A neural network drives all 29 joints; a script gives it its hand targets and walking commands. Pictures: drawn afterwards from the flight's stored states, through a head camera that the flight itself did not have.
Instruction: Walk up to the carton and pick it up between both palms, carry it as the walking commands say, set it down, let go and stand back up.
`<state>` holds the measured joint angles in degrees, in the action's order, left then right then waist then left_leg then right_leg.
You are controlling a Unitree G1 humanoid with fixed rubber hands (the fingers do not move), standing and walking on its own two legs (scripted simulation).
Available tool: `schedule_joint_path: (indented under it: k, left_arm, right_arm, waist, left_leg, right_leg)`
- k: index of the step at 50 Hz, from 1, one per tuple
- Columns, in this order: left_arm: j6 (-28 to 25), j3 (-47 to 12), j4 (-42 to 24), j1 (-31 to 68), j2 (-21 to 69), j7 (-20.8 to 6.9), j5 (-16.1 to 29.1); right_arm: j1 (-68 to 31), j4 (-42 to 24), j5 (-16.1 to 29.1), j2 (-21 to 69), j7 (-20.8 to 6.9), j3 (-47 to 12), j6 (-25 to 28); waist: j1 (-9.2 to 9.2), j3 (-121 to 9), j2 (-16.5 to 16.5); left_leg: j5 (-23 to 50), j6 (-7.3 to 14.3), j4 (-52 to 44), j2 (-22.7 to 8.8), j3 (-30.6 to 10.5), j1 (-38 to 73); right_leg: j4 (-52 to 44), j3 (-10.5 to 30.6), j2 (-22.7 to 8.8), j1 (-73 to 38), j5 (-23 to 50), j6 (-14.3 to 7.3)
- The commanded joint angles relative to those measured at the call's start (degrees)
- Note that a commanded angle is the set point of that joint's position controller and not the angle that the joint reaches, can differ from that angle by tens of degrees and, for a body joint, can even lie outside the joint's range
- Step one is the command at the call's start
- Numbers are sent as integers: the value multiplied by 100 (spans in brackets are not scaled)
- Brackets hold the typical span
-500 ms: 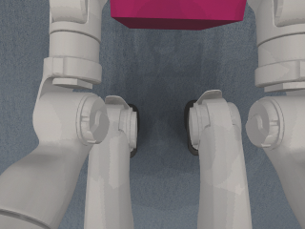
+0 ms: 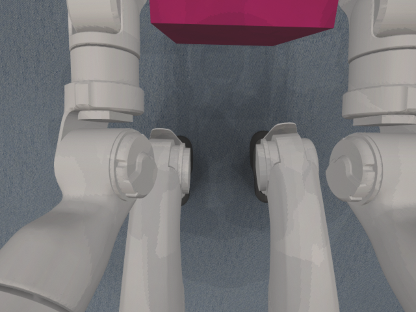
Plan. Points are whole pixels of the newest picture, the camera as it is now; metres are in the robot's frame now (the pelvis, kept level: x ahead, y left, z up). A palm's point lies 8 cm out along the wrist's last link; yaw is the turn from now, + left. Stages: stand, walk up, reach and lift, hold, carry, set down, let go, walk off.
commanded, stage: reach and lift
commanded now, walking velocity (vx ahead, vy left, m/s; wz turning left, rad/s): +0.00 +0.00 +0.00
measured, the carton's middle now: out of the picture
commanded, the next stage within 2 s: none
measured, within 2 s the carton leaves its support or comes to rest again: neither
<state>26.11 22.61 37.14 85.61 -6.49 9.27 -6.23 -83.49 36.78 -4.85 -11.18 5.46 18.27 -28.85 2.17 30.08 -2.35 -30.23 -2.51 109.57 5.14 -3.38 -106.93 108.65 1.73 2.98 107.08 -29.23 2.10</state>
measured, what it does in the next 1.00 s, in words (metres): rises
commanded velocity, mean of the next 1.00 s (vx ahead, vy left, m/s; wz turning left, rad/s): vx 0.00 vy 0.00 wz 0.00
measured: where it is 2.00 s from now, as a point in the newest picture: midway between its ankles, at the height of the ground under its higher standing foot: (221, 180)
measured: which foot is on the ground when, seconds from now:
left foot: down 0.00-1.00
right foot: down 0.00-1.00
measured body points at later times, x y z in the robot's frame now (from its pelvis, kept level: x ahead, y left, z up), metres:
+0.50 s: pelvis -0.01 +0.00 +0.05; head +0.34 -0.02 +0.33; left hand +0.56 +0.11 -0.05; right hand +0.55 -0.17 -0.06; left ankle +0.13 +0.12 -0.43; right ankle +0.14 -0.12 -0.43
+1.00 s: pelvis -0.01 +0.00 +0.10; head +0.31 -0.01 +0.41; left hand +0.54 +0.11 +0.02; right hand +0.52 -0.16 +0.01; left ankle +0.13 +0.12 -0.43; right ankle +0.14 -0.12 -0.43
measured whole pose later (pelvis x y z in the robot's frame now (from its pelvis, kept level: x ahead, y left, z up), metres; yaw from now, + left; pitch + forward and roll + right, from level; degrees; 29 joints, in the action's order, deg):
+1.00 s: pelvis -0.01 +0.00 +0.10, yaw +0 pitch +18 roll -1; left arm 26.9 21.7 33.2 73.2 -3.0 8.3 -7.3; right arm -71.1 32.5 -6.0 -6.5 5.8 17.9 -29.7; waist 2.3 29.9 -1.6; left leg -26.3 -1.6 90.2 4.3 -3.7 -82.1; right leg 89.1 2.5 2.9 82.2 -25.1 2.0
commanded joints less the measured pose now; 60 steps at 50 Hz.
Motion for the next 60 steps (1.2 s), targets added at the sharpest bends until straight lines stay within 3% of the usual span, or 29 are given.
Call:
schedule_joint_path:
  k: [1,11,22,30,32,38,45,52,60]
  left_arm:
    - [-167,-3071,-479,4394,6094,-1654,1097]
    - [-83,-3103,-316,3959,6377,-1799,983]
    - [-68,-3366,-752,3935,6349,-1796,1145]
    - [-102,-3262,-388,3622,6580,-1821,1046]
    - [-112,-3259,-439,3538,6585,-1823,984]
    - [-84,-3548,-734,3391,6751,-1796,1130]
    - [-97,-3654,-912,3234,6735,-1717,1168]
    - [-148,-3524,-609,2926,6748,-1732,1022]
    - [-129,-3699,-854,2751,6846,-1733,1088]
  right_arm:
    - [-5191,-1219,1153,5974,-1593,-2726,502]
    - [-4752,-1015,1092,6383,-1672,-2795,413]
    - [-4784,-1494,1275,6484,-1557,-3111,355]
    - [-4464,-1205,1080,6609,-1562,-2916,425]
    - [-4334,-1171,1077,6665,-1581,-2951,421]
    - [-4089,-1439,1110,6665,-1592,-3110,398]
    - [-4053,-1705,1161,6593,-1554,-3253,418]
    - [-3786,-1396,1055,6766,-1530,-3224,449]
    - [-3551,-1591,1103,6876,-1506,-3360,434]
  waist:
    - [272,-13357,197]
    - [175,-13478,136]
    - [74,-13941,202]
    - [150,-13358,156]
    - [113,-13444,127]
    - [268,-13955,88]
    - [198,-13846,141]
    - [109,-13238,203]
    - [92,-13457,217]
  left_leg:
    - [1659,166,-1019,548,728,3988]
    - [1568,151,-1388,546,760,4174]
    - [1606,193,-1801,577,701,4636]
    - [1300,193,-2156,526,615,4837]
    - [1390,185,-2218,530,601,4949]
    - [1749,139,-2452,528,505,5624]
    - [1699,155,-2781,519,404,5904]
    - [1370,188,-3104,486,406,5809]
    - [1574,186,-3480,485,358,6309]
  right_leg:
    - [-1067,-752,585,-4266,1951,-95]
    - [-1427,-704,630,-4586,1885,-101]
    - [-1802,-570,648,-5344,1966,-56]
    - [-2155,-569,614,-5243,1573,-102]
    - [-2231,-549,627,-5335,1647,-107]
    - [-2470,-556,674,-5698,1940,-110]
    - [-2728,-483,665,-5942,1852,-107]
    - [-3070,-389,615,-6098,1538,-96]
    - [-3408,-328,619,-6642,1726,-81]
